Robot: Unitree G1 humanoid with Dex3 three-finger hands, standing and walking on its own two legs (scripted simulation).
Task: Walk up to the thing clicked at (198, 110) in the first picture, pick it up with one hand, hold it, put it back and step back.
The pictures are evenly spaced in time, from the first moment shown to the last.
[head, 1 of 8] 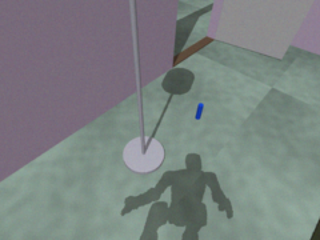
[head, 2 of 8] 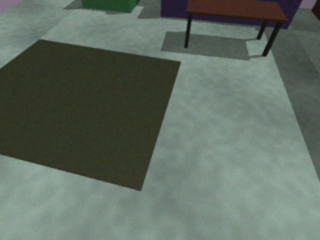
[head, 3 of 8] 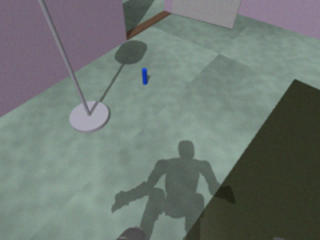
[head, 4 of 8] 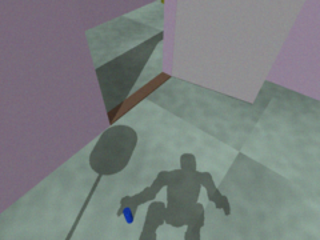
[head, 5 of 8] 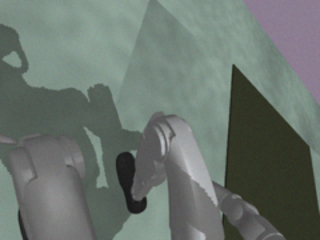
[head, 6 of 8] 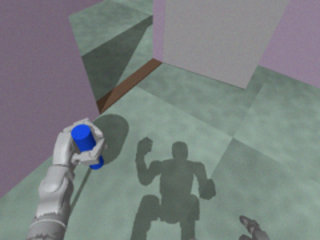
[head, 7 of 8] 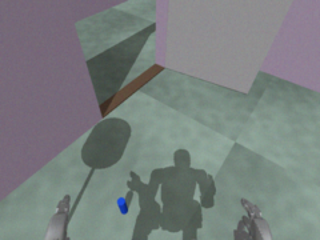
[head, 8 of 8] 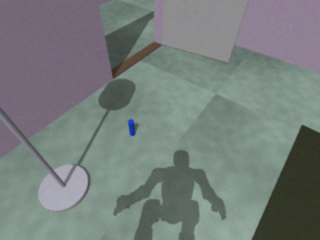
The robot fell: no
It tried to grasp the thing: yes
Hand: left
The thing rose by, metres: 0.70
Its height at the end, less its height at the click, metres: +0.00
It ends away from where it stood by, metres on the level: 0.02
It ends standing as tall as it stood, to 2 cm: yes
